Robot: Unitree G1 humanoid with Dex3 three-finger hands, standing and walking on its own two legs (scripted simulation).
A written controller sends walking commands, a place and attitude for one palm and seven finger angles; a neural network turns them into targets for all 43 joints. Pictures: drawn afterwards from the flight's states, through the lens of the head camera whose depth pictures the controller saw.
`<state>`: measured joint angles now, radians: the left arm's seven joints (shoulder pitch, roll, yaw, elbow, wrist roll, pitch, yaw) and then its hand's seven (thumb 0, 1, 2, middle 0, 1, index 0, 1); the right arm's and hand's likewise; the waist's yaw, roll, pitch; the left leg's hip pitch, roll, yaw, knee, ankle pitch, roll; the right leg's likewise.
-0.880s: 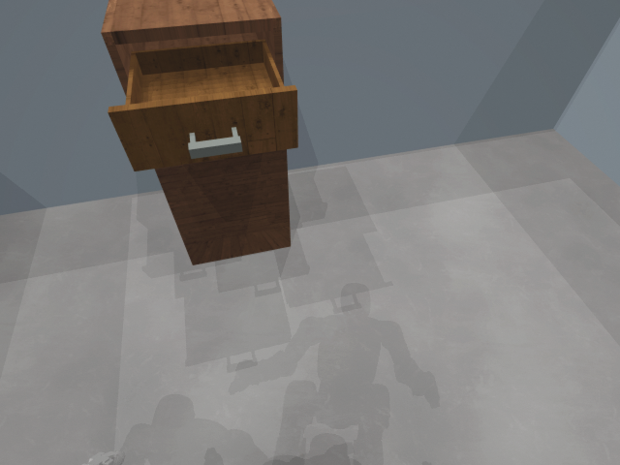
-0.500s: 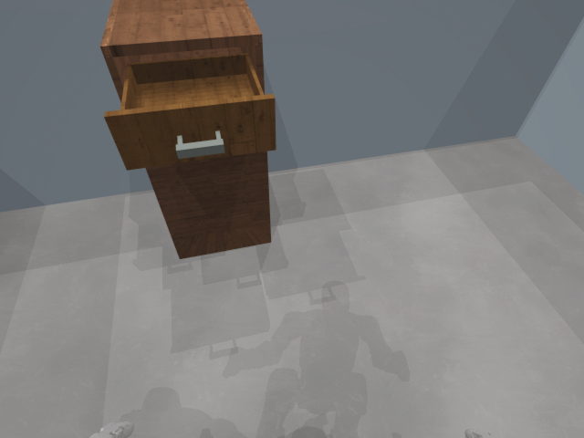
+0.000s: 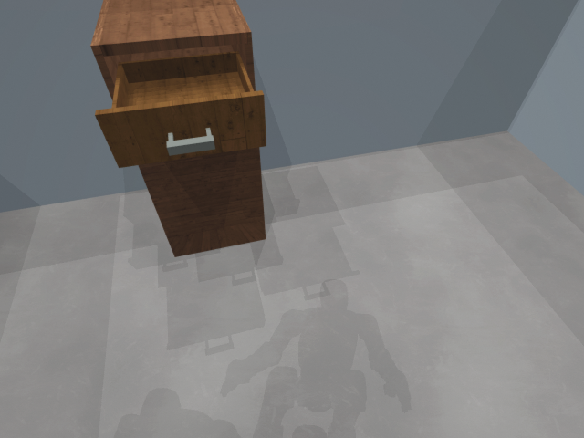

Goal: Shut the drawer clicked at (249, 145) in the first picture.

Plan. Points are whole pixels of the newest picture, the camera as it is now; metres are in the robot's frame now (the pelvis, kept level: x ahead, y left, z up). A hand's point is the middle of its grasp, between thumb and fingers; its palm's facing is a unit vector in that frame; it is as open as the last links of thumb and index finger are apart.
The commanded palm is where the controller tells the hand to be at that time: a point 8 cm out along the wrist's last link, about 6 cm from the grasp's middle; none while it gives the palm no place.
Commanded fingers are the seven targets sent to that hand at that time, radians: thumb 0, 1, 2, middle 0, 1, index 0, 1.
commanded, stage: look at it before walking up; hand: left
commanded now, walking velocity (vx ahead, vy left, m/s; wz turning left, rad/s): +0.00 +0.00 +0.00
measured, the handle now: (190, 139) +0.70 +0.27 +0.01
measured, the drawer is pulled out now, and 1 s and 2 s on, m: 0.28 0.28 0.28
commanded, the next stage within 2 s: turn to face it in 0.56 s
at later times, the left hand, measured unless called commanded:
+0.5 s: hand out of the picture +0.05 +0.23 -0.16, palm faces -0.03 -0.95 -0.30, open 7.3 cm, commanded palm none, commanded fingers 0.00 0.90 0.90 -0.20 -0.30 -0.20 -0.30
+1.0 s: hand out of the picture +0.03 +0.22 -0.18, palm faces +0.08 -0.97 -0.25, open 7.3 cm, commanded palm none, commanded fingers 0.00 0.90 0.90 -0.20 -0.30 -0.20 -0.30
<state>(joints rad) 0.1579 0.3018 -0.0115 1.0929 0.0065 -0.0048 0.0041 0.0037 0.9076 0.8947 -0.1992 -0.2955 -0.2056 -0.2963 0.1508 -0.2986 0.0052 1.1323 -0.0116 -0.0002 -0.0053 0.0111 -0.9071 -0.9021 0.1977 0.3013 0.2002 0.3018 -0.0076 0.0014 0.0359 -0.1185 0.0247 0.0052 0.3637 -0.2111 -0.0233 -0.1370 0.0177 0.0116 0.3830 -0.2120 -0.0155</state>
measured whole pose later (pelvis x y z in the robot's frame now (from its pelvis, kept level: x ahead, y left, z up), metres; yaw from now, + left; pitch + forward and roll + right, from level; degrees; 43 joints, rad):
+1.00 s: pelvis -0.02 +0.01 -0.01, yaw +5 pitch -1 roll +0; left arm 0.19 0.23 0.01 1.02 0.01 0.03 0.02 0.00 0.91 0.89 -0.20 -0.30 -0.20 -0.30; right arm 0.19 -0.21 -0.01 1.06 -0.01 0.04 0.00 0.01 -0.91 -0.90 0.20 0.30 0.20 0.30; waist -0.01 0.00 0.05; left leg -0.28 -0.02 -0.06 0.56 -0.26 0.00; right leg -0.25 -0.03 -0.05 0.54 -0.28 0.00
